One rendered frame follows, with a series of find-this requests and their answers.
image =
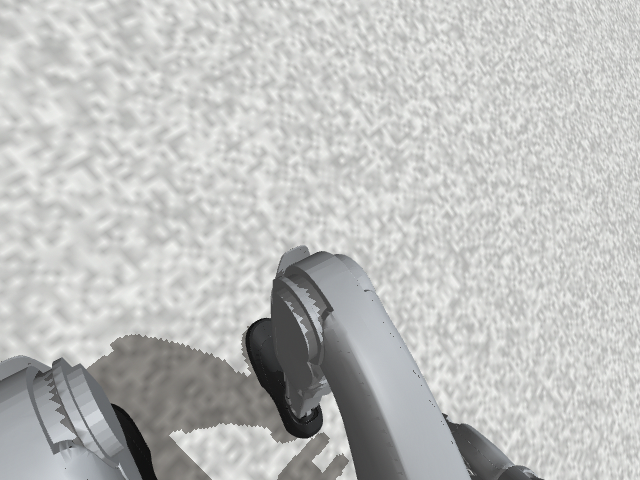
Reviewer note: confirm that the right robot foot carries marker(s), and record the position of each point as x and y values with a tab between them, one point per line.
260	349

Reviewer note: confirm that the right robot hand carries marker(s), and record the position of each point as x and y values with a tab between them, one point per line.
481	456

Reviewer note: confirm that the left robot foot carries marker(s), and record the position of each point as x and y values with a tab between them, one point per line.
136	444

